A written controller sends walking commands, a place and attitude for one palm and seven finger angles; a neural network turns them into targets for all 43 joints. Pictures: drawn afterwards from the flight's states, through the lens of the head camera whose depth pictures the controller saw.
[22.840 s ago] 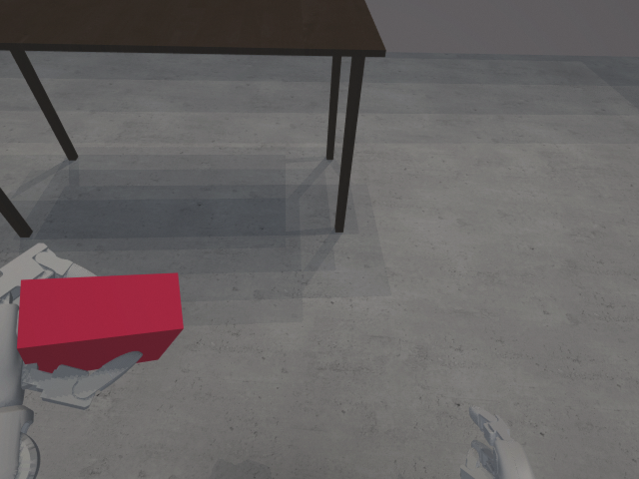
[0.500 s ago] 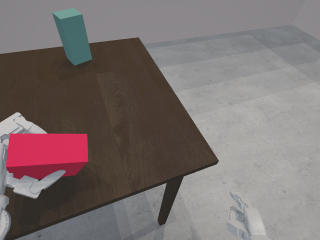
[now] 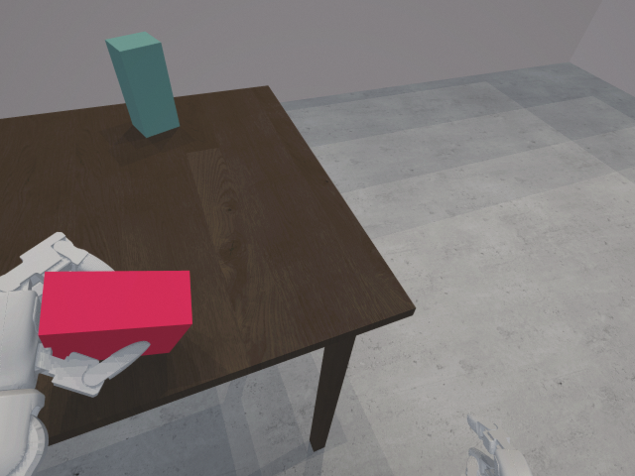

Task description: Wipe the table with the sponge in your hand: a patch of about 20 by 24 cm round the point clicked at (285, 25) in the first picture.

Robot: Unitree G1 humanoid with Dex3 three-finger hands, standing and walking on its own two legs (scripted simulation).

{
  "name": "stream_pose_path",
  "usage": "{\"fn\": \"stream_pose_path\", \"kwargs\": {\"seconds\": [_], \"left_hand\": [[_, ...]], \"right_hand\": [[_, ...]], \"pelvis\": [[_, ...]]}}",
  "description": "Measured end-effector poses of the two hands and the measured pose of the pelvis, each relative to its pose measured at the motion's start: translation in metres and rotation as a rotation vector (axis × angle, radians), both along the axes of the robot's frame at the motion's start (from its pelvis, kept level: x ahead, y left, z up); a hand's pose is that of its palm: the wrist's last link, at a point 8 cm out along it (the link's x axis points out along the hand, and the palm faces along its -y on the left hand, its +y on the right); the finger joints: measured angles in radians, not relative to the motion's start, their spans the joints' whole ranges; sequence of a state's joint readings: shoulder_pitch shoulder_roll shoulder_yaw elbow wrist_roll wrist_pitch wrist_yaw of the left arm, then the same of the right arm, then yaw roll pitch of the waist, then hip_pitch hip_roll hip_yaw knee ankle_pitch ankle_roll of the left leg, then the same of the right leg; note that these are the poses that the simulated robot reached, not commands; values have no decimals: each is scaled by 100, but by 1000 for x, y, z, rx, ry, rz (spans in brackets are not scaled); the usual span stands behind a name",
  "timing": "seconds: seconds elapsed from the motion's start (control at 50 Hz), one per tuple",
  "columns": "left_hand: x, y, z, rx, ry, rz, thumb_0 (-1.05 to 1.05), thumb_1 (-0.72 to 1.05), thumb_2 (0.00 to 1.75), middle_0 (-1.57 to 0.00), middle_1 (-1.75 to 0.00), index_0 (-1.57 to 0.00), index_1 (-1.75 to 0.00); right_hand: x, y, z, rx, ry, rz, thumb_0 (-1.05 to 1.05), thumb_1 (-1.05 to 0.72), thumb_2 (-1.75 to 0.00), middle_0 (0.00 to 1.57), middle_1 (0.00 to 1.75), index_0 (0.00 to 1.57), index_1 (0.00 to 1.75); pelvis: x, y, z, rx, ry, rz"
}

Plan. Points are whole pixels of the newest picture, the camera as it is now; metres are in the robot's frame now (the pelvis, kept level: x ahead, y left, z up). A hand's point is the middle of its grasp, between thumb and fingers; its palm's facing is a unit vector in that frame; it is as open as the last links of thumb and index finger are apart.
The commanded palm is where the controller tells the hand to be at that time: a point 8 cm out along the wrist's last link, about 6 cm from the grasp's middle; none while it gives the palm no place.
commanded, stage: come to a stop and stand still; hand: left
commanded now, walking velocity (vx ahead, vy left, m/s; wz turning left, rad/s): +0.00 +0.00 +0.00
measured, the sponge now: (138, 318) +0.23 +0.21 +0.13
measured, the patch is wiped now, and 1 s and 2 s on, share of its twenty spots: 0.00 0.00 0.00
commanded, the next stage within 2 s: look again from close up in 0.76 s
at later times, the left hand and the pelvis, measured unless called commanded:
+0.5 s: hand (111, 286) +0.24 +0.23 +0.16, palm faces +0.43 -0.85 -0.32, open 9.6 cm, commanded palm +0.18 +0.26 +0.18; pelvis +0.02 -0.02 +0.00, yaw +1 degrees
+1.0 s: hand (96, 297) +0.22 +0.24 +0.17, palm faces +0.40 -0.86 -0.33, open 9.6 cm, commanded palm +0.17 +0.27 +0.18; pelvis +0.01 -0.01 +0.00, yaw +1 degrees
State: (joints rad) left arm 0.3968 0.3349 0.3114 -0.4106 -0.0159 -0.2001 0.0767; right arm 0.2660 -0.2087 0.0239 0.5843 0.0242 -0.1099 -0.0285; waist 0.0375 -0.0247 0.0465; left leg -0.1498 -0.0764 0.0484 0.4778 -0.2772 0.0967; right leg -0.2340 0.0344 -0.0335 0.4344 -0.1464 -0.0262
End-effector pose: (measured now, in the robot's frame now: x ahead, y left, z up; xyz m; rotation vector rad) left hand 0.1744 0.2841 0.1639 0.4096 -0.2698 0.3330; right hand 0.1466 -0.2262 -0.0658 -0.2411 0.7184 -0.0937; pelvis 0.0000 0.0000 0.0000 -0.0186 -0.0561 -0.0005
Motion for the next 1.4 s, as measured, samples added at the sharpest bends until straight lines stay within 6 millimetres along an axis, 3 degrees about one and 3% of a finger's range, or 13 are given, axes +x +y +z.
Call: {"fn": "stream_pose_path", "kwargs": {"seconds": [0.06, 0.1, 0.14, 0.26, 0.3, 0.38, 0.46, 0.58, 0.66, 0.82, 1.02, 1.24, 1.4], "left_hand": [[13, 13, 28, 179, -107, -6, 0, -44, 103, -79, -136, -78, -136], [19, 24, 38, 164, -161, 34, 0, -44, 103, -79, -136, -78, -136], [21, 23, 42, 139, -171, 50, 0, -44, 103, -79, -136, -78, -136], [13, -23, 18, 87, -28, -76, 0, -44, 103, -79, -137, -77, -137], [10, -26, 6, 73, 22, -86, 0, -44, 103, -79, -137, -77, -137], [11, -14, -8, 41, 49, -17, 0, -44, 103, -79, -136, -78, -136], [18, -7, 1, 17, -28, 46, 0, -44, 103, -79, -136, -78, -136], [30, -25, 24, 20, -133, -18, 0, -44, 103, -79, -137, -78, -137], [33, -26, 20, 34, -86, -48, 0, -44, 103, -79, -137, -78, -137], [19, -6, -5, -5, 34, 26, 0, -44, 103, -79, -137, -78, -137], [7, -4, 16, 17, -73, 9, 0, -44, 103, -79, -137, -78, -137], [5, 5, -1, -1, 5, 18, 0, -44, 103, -79, -137, -78, -137], [1, 7, 14, 40, -53, 8, 0, -44, 103, -79, -137, -78, -137]], "right_hand": [[-1, 0, -1, -30, 10, 77, 1, -91, -90, 20, 30, 20, 30], [0, 0, -2, -4, 1, 80, 1, -91, -90, 20, 30, 20, 30], [2, -1, -3, 26, -30, 68, 1, -91, -90, 21, 30, 20, 30], [6, -4, -12, 83, -41, 6, 1, -91, -90, 21, 30, 20, 30], [6, -5, -12, 70, -15, 2, 1, -91, -90, 21, 30, 20, 30], [13, -12, -6, 19, 17, 28, 1, -91, -90, 21, 30, 20, 30], [30, -19, 1, -21, -2, 63, 1, -91, -90, 21, 30, 20, 30], [57, -21, 15, -19, -94, 55, 1, -91, -90, 21, 30, 20, 30], [65, -18, 22, -3, -127, 27, 1, -91, -90, 21, 30, 20, 30], [52, -11, 18, -18, -66, 35, 1, -91, -90, 21, 30, 20, 30], [32, 3, 9, -7, -30, 47, 1, -91, -90, 21, 30, 20, 30], [19, 9, 7, -5, -22, 29, 1, -91, -90, 21, 30, 21, 30], [22, 8, 7, -16, -22, 36, 1, -91, -90, 21, 30, 21, 30]], "pelvis": [[-7, -8, -2, 5, 13, 22], [-10, -11, -2, 13, 14, 8], [-10, -10, -3, 17, 16, -4], [1, -7, -3, 22, 32, -19], [5, -12, -2, 22, 38, -14], [12, -21, 0, 16, 43, 4], [16, -24, 0, 7, 37, 14], [24, -21, 0, 2, 32, 8], [26, -20, 1, 1, 35, 4], [22, -18, 2, -1, 29, 7], [11, -8, 2, -1, 11, 10], [5, 0, 2, 1, 9, 9], [5, 2, 1, -1, 6, 14]]}}
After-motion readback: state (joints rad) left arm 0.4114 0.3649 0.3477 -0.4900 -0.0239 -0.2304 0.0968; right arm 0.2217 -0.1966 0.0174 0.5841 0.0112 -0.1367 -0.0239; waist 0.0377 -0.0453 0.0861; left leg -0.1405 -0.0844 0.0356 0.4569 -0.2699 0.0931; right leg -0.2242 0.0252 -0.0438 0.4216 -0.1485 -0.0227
